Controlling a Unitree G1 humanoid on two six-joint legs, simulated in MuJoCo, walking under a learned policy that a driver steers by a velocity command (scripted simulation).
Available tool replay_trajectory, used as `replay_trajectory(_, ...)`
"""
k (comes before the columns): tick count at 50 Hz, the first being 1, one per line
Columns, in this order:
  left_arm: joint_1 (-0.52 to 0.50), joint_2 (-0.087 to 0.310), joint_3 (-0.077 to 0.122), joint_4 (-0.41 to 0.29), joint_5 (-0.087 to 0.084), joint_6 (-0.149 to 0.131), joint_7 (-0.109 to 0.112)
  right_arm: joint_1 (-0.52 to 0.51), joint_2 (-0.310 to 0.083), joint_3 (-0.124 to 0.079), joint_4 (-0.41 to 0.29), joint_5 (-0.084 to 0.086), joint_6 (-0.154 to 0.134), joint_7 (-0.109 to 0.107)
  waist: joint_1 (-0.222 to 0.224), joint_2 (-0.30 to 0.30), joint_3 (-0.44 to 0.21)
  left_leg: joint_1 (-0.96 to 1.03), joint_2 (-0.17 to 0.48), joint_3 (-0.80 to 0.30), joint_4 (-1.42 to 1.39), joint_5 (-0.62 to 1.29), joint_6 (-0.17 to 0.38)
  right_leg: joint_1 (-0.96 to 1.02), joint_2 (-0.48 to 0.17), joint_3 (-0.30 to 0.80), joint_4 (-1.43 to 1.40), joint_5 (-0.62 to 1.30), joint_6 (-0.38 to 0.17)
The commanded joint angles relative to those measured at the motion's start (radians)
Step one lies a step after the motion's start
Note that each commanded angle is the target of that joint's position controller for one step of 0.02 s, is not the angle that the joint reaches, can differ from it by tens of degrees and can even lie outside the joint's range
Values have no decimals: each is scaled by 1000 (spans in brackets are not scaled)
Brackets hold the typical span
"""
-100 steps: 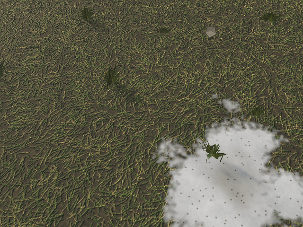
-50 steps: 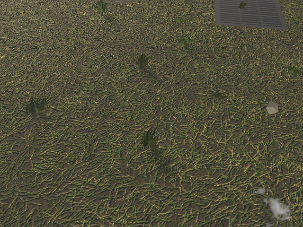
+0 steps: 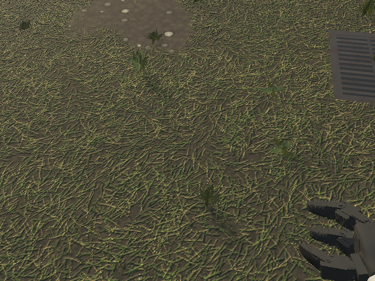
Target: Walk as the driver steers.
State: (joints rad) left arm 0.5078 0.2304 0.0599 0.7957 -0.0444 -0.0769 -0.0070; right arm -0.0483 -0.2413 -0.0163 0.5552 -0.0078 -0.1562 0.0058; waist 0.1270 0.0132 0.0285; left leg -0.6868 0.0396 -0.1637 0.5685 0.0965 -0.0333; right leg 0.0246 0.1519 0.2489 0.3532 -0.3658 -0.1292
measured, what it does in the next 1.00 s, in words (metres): walks ahead: left foot, then right foot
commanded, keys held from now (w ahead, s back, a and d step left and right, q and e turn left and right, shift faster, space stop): w+e+shift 0.22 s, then w+shift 0.18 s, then w+q+shift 0.20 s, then q+shift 0.40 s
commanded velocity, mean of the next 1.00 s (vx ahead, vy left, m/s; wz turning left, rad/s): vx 0.79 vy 0.00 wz -0.04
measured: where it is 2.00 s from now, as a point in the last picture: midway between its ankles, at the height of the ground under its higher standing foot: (262, 102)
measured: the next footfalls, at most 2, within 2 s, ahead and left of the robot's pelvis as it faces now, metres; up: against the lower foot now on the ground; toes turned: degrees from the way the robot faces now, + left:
left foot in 0.08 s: +0.31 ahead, +0.16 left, +0.00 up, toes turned -13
right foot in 0.54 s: +0.64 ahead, -0.25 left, +0.00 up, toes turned -22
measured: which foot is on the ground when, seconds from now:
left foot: up 0.00-0.06, down 0.08-0.54, up 0.56-0.92, down 0.94-1.00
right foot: down 0.00-0.10, up 0.12-0.52, down 0.54-0.94, up 0.96-1.00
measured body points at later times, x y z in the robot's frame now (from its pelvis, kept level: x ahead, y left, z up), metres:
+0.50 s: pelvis +0.44 -0.04 -0.03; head +0.47 -0.06 +0.42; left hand +0.79 +0.03 -0.05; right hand +0.26 -0.26 -0.15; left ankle +0.28 +0.17 -0.73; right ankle +0.60 -0.23 -0.71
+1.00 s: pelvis +0.81 -0.14 -0.03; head +0.85 -0.12 +0.41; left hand +0.98 +0.12 -0.14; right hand +0.93 -0.45 -0.11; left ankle +0.95 -0.11 -0.74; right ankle +0.63 -0.26 -0.66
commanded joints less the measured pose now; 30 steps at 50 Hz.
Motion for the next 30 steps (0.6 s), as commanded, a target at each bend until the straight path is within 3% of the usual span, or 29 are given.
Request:
replay_trajectory(1,-37,147,45,-55,-14,-10,14,-95,-130,-57,-95,36,-14,-8,-59,-106,35,386,-77,63,-121,30,-2,-289,-157,205,-64,305,-54)
replay_trajectory(2,-41,154,50,-54,-8,-4,16,-59,-165,-76,-93,41,-20,-11,-89,-118,0,423,-91,71,-135,-34,13,-214,-162,211,26,473,-36)
replay_trajectory(3,-65,175,58,-59,1,4,15,49,-196,-96,-80,43,-25,-16,-164,-132,-86,540,-87,87,-130,-69,35,-174,-148,186,179,653,-6)
replay_trajectory(4,-127,175,52,-92,32,14,9,290,-216,-108,-42,49,-17,-25,-290,-159,-258,811,7,38,-22,-152,78,-253,-146,156,435,685,23)
replay_trajectory(5,-121,64,15,-132,76,11,3,538,-283,-117,-5,45,2,-36,-338,19,-446,1144,199,-172,57,-323,116,-454,-81,64,796,222,36)
replay_trajectory(6,71,7,-22,-175,-20,0,1,522,-332,-120,43,14,-2,-3,-199,569,-611,1350,464,-824,-182,-745,314,-772,-54,-7,1108,-199,65)
replay_trajectory(7,-5,102,-12,-135,-43,13,18,468,-192,-101,4,8,13,-5,-256,375,-443,1249,374,-773,-254,-979,266,-888,-157,-40,1162,-101,67)
replay_trajectory(8,-145,154,0,-156,-16,18,16,428,-135,-87,17,10,27,-14,-280,216,-265,1102,324,-552,-248,-811,213,-930,-176,-95,1148,-30,69)
replay_trajectory(9,-233,148,2,-175,10,23,12,404,-139,-83,41,-2,35,-12,-262,15,-145,930,291,-405,-255,-558,195,-896,-213,-123,1116,6,72)
replay_trajectory(10,-288,135,6,-199,28,22,5,375,-133,-81,64,-15,37,-11,-231,-22,-69,795,257,-295,-270,-406,193,-861,-248,-126,1055,39,67)
replay_trajectory(11,-279,111,6,-213,14,31,-7,348,-118,-75,82,-22,33,-11,-188,16,-32,700,241,-216,-292,-351,190,-818,-283,-121,1030,40,64)
replay_trajectory(13,-283,58,-9,-232,-7,48,-14,329,-71,-62,125,3,29,5,-147,53,1,606,219,-117,-337,-308,195,-809,-312,-127,993,9,59)
replay_trajectory(15,-313,41,-23,-249,5,50,-18,320,-97,-66,152,16,24,8,-119,33,51,549,229,-47,-384,-228,214,-849,-317,-118,927,65,69)
replay_trajectory(17,-348,59,-28,-254,17,40,-24,308,-143,-75,165,10,19,7,-103,7,88,505,208,57,-427,-159,209,-839,-304,-112,788,211,78)
replay_trajectory(19,-432,82,-30,-264,25,24,-40,330,-178,-80,180,12,16,2,-125,-34,116,478,168,174,-479,-130,183,-755,-276,-183,593,377,67)
replay_trajectory(21,-542,78,-35,-294,25,7,-55,420,-205,-80,218,27,20,3,-165,-56,144,502,182,201,-535,-88,185,-663,-241,-239,438,437,47)
replay_trajectory(22,-582,80,-36,-311,23,-1,-61,458,-217,-77,242,37,27,5,-168,-46,150,557,194,196,-530,5,192,-642,-226,-268,377,417,38)
replay_trajectory(24,-580,123,-15,-329,25,-11,-64,488,-264,-76,264,37,43,3,-129,26,97,687,220,196,-413,453,188,-555,-160,-319,311,315,17)
replay_trajectory(25,-494,169,8,-319,23,-9,-57,503,-286,-75,279,29,52,-2,-67,87,18,732,232,191,-282,669,178,-433,-131,-320,301,258,0)
replay_trajectory(26,-296,218,38,-276,19,-2,-42,485,-301,-71,289,22,63,-7,57,133,-94,666,212,208,-59,777,158,-166,-106,-327,265,259,-19)
replay_trajectory(27,-71,272,64,-221,25,12,-19,461,-281,-58,274,15,58,-11,175,130,-213,397,165,193,252,579,118,216,-200,-221,326,256,-25)
replay_trajectory(28,-33,390,76,-198,60,3,-10,641,-57,-3,237,13,43,1,12,-217,-429,67,-12,129,704,-475,80,555,-520,301,238,-95,-122)
replay_trajectory(29,36,308,62,-196,64,-6,-14,589,-136,-12,241,61,16,1,73,-233,-593,16,-28,-23,858,-548,101,531,-567,605,16,-354,-138)
replay_trajectory(30,-12,242,42,-169,58,-15,-18,429,-182,-35,193,100,15,-7,74,-168,-344,-114,3,1,909,-495,92,391,-533,482,-40,-339,-100)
